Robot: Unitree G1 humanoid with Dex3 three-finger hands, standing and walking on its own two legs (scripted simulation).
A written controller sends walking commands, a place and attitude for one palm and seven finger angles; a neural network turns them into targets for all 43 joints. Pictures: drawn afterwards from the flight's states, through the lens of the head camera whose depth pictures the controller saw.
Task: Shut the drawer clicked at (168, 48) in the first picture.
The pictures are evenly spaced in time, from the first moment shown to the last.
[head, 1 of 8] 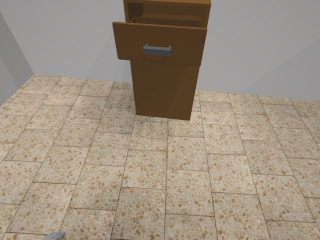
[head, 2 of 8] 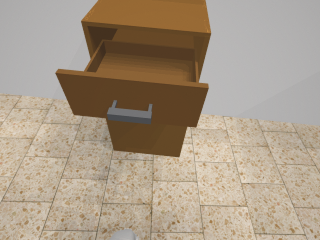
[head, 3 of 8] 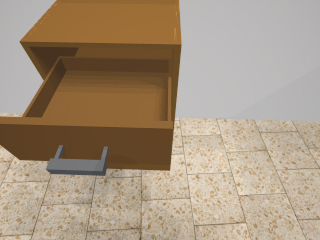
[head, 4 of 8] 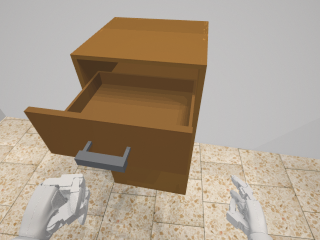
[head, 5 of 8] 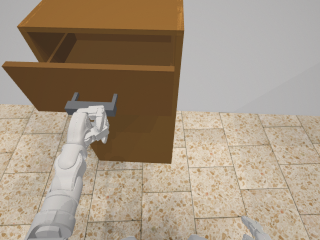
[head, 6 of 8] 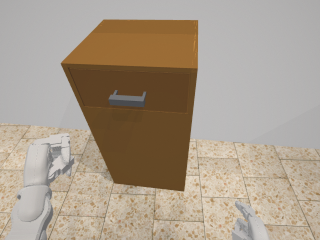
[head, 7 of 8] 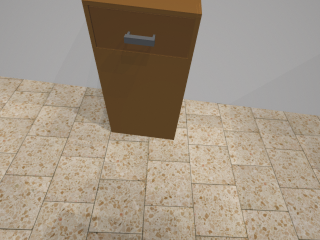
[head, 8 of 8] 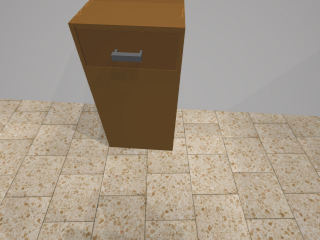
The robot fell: no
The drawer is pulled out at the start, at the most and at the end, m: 0.29 0.29 0.00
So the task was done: yes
